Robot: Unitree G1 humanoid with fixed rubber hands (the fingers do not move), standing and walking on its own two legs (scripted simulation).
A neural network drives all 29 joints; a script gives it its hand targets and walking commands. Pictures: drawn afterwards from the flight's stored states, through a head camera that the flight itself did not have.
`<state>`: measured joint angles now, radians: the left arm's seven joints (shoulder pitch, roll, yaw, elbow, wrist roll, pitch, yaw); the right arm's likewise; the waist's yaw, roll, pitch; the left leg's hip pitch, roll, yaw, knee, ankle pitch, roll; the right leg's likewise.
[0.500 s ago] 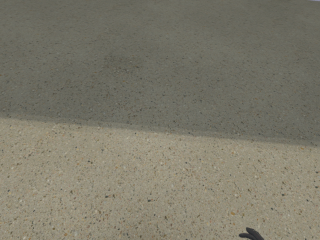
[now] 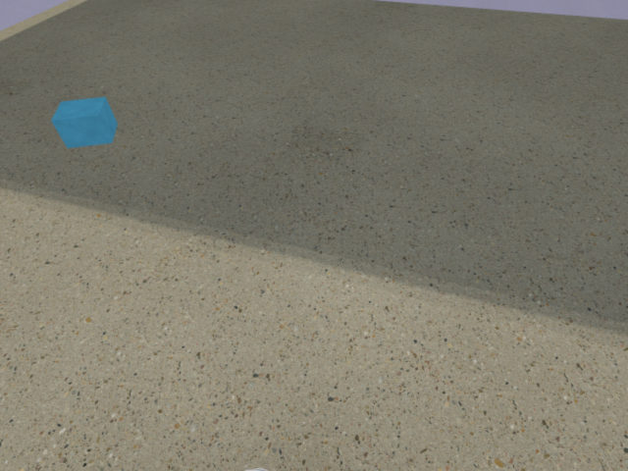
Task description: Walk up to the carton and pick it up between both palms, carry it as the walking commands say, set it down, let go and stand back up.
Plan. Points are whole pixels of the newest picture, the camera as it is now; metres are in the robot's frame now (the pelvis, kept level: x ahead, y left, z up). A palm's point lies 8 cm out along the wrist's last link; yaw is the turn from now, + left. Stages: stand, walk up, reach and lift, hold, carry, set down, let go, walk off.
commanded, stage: walk up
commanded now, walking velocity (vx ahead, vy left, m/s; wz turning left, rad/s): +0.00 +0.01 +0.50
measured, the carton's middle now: (86, 122) +2.03 +1.32 -0.69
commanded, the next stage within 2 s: none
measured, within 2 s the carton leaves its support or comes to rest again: neither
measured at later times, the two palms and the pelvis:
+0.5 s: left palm out of the picture +0.04 +0.22 -0.12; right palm out of the picture +0.14 -0.31 -0.12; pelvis +0.02 -0.05 -0.01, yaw +11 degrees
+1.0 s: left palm out of the picture +0.07 +0.20 -0.14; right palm (476, 354) +0.32 -0.24 -0.10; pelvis +0.14 -0.04 +0.00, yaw +27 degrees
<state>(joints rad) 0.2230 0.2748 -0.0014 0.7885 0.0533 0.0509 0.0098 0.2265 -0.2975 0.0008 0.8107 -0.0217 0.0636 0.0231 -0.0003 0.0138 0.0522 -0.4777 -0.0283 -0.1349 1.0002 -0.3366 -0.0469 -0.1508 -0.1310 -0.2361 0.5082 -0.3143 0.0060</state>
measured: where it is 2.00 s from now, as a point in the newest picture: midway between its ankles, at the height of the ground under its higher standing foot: (272, 378)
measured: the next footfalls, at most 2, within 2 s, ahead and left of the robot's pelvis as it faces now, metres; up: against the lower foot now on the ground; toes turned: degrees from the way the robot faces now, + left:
left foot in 0.12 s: +0.08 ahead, +0.14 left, +0.00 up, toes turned +0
right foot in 0.46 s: +0.10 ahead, -0.18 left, +0.00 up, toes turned +8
